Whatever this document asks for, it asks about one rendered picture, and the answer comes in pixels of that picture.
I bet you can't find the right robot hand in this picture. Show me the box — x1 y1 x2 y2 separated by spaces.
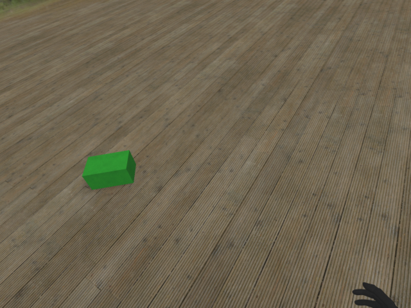
353 282 398 308

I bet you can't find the carton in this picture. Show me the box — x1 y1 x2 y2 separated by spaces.
82 150 136 190

